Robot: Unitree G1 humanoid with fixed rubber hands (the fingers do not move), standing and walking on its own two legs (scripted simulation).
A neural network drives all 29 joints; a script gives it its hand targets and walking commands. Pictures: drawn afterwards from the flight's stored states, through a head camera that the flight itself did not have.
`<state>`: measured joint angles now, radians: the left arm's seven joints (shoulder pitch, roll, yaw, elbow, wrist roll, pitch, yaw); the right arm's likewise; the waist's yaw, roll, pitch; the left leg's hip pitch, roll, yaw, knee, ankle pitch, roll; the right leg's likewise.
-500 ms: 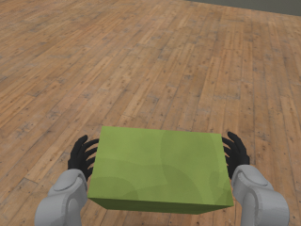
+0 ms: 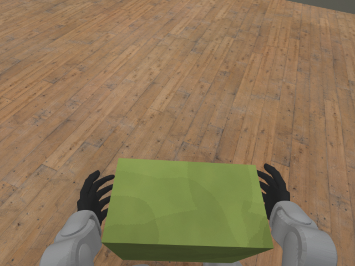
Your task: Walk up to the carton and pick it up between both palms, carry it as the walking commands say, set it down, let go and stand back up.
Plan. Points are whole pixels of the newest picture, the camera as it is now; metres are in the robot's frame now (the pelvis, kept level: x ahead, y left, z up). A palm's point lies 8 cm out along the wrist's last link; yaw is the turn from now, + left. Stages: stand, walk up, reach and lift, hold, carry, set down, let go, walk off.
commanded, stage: carry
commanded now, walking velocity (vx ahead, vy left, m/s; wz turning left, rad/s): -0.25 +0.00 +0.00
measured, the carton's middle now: (182, 217) +0.22 +0.02 +0.00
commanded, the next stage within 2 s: none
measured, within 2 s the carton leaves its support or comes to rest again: neither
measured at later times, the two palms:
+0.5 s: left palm out of the picture +0.00 +0.12 +0.08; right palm out of the picture +0.00 -0.23 +0.08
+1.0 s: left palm out of the picture -0.21 +0.09 +0.08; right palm out of the picture -0.23 -0.25 +0.07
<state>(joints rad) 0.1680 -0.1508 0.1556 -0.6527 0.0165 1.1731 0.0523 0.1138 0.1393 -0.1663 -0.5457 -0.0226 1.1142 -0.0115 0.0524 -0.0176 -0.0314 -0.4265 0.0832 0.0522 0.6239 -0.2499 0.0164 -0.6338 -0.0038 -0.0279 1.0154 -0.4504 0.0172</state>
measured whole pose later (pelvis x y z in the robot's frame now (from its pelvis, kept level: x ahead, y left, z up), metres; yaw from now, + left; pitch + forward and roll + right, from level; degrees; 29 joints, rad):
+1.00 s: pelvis -0.45 -0.06 -0.01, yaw -3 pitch +2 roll -3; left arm 0.06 -0.13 0.12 -0.61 0.00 1.15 0.06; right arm 0.07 0.10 -0.19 -0.60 -0.03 1.13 -0.02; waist -0.01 0.08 -0.02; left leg -0.56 0.15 0.02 0.60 -0.10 -0.04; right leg -0.35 0.02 -0.10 0.61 -0.30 0.01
